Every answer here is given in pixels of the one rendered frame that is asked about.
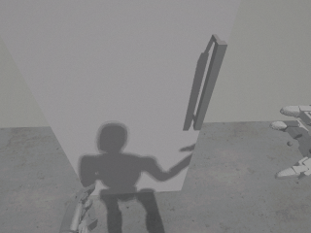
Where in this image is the handle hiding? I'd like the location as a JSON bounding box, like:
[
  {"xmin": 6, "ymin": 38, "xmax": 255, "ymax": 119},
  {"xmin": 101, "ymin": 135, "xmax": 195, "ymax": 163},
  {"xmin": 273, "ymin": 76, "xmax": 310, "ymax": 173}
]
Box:
[{"xmin": 192, "ymin": 34, "xmax": 227, "ymax": 131}]

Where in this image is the robot right hand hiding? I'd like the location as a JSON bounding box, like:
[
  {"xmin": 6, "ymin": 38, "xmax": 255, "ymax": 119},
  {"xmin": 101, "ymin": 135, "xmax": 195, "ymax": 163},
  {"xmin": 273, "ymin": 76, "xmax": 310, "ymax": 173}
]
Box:
[{"xmin": 269, "ymin": 104, "xmax": 311, "ymax": 180}]

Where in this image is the robot left hand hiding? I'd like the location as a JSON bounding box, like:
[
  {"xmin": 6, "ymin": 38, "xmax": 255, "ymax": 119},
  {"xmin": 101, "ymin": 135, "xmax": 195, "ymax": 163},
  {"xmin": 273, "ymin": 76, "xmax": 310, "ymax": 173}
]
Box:
[{"xmin": 59, "ymin": 183, "xmax": 98, "ymax": 233}]

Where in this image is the fridge door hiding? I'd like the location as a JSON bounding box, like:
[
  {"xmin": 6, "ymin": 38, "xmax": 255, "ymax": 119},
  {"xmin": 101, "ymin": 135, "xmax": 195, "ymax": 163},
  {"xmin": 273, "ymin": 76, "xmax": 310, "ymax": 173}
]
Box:
[{"xmin": 0, "ymin": 0, "xmax": 241, "ymax": 196}]

